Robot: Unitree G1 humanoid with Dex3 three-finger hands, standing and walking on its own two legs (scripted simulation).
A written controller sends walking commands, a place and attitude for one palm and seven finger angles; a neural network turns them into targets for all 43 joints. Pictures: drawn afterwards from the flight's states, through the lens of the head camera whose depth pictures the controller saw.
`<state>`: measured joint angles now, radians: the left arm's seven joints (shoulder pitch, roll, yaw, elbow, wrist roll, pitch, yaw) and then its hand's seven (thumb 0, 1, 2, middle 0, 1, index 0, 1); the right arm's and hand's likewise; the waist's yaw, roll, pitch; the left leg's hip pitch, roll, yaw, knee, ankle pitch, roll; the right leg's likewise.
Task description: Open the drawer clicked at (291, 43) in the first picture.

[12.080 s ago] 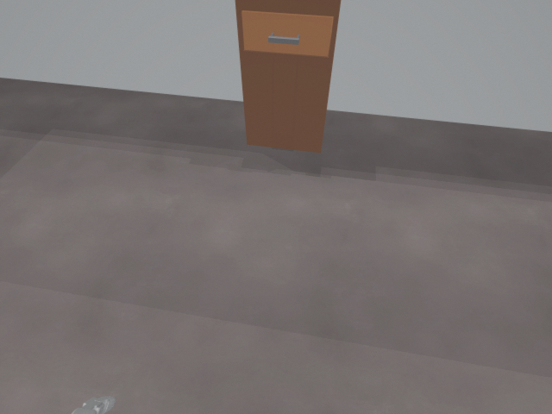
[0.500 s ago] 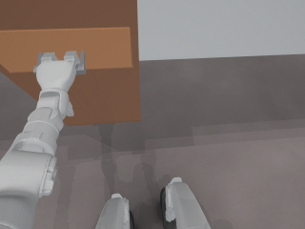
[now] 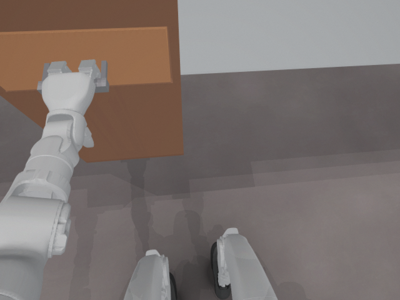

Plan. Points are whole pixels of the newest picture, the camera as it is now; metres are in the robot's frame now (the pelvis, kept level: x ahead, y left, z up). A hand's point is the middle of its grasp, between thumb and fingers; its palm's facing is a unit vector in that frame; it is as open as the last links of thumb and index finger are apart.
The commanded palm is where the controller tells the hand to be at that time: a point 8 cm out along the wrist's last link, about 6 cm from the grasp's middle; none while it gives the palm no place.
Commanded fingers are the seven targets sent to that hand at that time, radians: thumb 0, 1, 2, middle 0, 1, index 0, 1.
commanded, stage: lower the fingers behind the handle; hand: left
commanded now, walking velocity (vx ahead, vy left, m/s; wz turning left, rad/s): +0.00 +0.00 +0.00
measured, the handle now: (75, 77) +0.57 +0.21 -0.01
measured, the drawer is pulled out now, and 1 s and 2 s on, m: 0.00 0.00 0.11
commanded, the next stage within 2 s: close the thumb around the handle in 0.06 s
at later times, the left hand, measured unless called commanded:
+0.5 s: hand (80, 107) +0.51 +0.20 -0.03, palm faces -0.05 -0.03 -1.00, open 10.5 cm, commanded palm +0.49 +0.20 +0.02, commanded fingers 0.00 0.51 0.73 -0.37 -1.31 -0.37 -1.31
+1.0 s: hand (80, 107) +0.51 +0.20 -0.03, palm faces -0.06 -0.03 -1.00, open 5.5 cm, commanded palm +0.49 +0.20 +0.02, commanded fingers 0.00 0.90 0.90 -0.40 -1.35 -0.40 -1.35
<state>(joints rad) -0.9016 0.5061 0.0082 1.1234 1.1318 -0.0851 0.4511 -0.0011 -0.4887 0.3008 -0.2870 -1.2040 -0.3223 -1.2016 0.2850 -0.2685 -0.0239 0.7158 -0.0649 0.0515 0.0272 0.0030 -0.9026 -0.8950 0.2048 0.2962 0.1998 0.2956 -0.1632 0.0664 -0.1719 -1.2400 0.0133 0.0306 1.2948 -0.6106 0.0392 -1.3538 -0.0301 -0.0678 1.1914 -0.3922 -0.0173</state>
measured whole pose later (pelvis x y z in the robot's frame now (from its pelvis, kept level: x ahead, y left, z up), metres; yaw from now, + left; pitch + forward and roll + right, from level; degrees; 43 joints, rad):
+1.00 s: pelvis +0.00 +0.00 +0.00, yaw +0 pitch +31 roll -2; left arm -0.88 0.49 0.00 1.12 1.13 -0.07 0.47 0.00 0.73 0.80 -0.35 -1.35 -0.40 -1.35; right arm 0.28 -0.27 -0.03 0.72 -0.07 0.06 0.03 0.00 -0.90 -0.90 0.20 0.30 0.20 0.30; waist -0.15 0.06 -0.18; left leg -1.21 0.01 0.03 1.28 -0.61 0.04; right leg -1.32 -0.03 -0.07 1.17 -0.40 -0.01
